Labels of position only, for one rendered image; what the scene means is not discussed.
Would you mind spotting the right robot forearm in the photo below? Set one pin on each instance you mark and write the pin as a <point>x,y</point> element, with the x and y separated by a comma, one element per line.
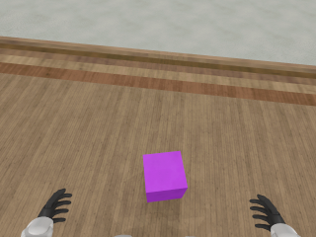
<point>283,230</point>

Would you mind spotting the left robot forearm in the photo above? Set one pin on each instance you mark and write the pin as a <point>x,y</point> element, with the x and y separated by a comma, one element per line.
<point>39,227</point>

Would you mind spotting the carton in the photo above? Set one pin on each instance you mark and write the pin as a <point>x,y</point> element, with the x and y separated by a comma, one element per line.
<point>164,176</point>

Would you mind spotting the robot left hand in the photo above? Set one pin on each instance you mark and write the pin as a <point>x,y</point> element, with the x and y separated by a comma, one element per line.
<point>49,210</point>

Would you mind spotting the robot right hand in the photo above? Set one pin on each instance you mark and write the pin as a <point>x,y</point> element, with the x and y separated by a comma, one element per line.
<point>272,216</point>

